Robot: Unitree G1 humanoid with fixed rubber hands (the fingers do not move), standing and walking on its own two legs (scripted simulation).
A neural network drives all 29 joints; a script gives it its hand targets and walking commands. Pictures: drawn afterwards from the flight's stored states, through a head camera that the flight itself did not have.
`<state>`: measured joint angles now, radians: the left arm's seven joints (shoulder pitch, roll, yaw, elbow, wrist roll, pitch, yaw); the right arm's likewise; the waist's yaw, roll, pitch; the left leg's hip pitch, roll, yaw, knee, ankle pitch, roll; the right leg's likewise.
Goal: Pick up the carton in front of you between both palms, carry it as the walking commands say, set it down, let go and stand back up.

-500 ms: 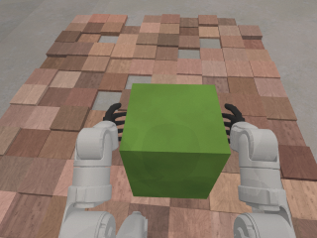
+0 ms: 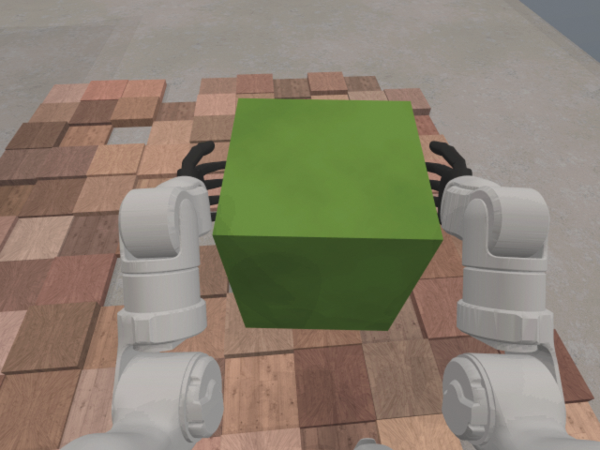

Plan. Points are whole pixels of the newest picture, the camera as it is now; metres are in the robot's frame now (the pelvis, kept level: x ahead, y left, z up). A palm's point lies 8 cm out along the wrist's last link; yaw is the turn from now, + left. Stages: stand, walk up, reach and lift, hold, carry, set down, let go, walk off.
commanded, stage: carry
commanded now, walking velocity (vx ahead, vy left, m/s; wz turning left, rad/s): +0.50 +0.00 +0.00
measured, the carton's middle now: (320, 225) +0.40 -0.03 +0.10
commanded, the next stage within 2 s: none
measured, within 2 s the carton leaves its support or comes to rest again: neither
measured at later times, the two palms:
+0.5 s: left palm (226, 135) +0.66 +0.12 +0.06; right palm (383, 128) +0.67 -0.18 +0.06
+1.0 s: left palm (237, 7) +0.97 +0.10 +0.17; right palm out of the picture +1.00 -0.20 +0.17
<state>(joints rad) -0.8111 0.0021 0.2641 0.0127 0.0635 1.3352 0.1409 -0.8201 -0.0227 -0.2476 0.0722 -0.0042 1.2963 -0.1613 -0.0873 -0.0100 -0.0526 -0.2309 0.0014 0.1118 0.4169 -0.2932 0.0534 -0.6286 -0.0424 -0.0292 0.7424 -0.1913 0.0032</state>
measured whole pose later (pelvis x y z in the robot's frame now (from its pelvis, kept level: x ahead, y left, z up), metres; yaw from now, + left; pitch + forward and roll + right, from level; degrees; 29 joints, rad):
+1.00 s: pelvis +0.62 -0.06 +0.00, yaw +0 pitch +5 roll +0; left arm -0.74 -0.01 0.21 0.01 0.05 1.31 0.15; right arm -0.80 -0.04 -0.24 0.09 -0.01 1.31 -0.14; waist 0.06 0.00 -0.06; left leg -0.58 0.01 0.02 1.11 -0.43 0.03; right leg -0.32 0.01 -0.10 0.58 -0.35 -0.06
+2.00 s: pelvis +1.26 +0.03 -0.01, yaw +3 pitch +4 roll -1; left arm -0.73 0.00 0.19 0.03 -0.01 1.21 0.16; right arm -0.66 0.03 -0.26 -0.07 -0.10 1.22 -0.11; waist 0.09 -0.01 -0.04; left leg -0.52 0.03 0.05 0.55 -0.17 0.00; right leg -0.26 0.01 -0.11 0.51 -0.47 -0.04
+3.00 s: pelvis +1.87 +0.06 +0.00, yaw +2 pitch +5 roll +1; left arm -0.61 0.00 0.21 -0.03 0.02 1.20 0.13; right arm -0.60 0.03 -0.16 -0.01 -0.04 1.18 -0.14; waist -0.07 -0.01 -0.06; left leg -0.37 0.02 0.12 0.58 -0.29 0.04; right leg -0.49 0.00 -0.03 1.04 -0.49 -0.03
